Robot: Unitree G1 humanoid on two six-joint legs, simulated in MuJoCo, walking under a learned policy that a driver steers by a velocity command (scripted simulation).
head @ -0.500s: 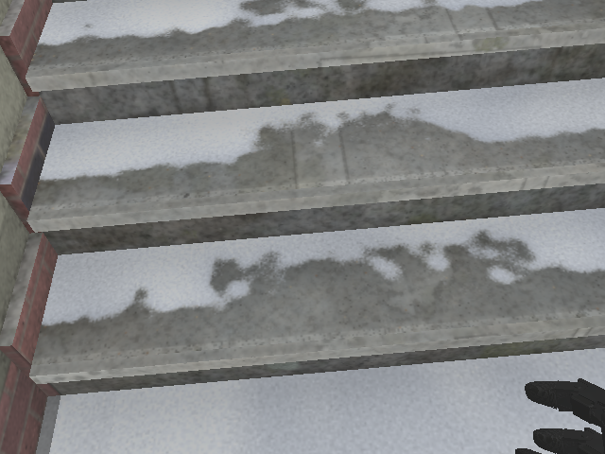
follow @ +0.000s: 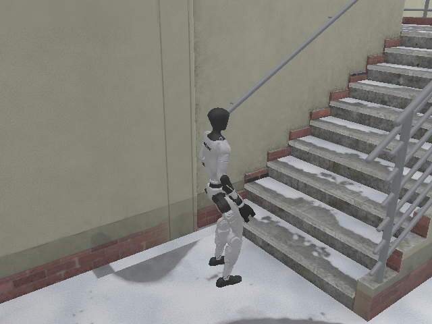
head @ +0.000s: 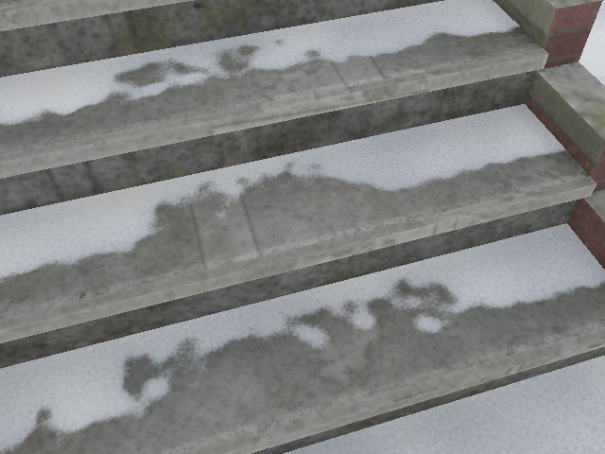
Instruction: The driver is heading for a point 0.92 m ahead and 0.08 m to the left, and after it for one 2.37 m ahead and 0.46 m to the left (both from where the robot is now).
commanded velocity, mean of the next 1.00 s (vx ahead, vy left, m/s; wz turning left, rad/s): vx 0.25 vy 0.00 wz -0.02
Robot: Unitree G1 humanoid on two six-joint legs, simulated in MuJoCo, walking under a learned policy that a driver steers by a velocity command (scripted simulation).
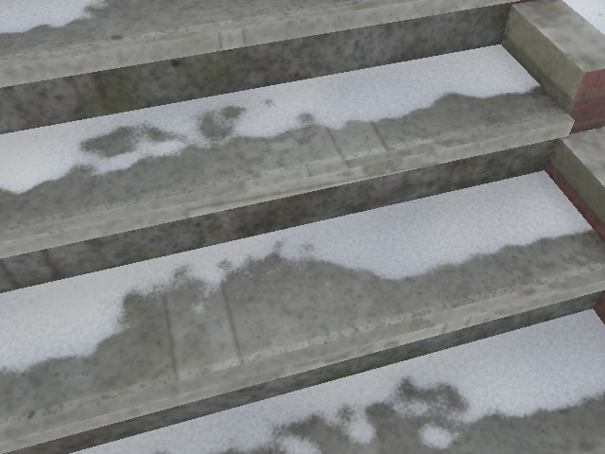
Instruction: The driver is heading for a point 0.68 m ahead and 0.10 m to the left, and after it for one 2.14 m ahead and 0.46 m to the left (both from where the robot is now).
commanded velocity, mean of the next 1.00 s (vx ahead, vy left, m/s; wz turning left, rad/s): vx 0.49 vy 0.00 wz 0.00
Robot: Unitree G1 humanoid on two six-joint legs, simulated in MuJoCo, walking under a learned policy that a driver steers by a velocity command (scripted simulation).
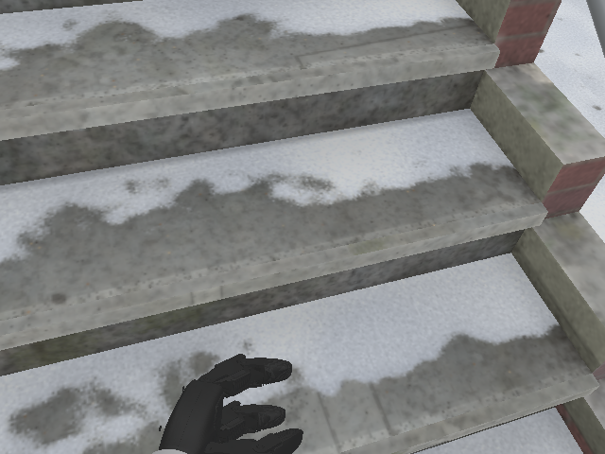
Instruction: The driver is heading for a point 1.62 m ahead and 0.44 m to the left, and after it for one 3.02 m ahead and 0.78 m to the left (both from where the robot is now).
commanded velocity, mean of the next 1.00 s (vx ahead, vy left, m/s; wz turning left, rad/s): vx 0.50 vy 0.00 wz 0.32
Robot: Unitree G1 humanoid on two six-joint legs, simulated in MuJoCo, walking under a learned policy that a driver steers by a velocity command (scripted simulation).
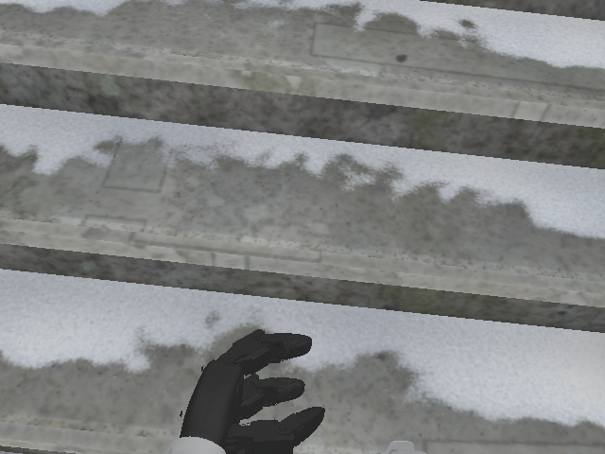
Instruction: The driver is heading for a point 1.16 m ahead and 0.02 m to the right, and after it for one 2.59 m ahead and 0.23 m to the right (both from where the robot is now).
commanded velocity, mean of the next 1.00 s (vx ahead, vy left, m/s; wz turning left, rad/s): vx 0.46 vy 0.00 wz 0.05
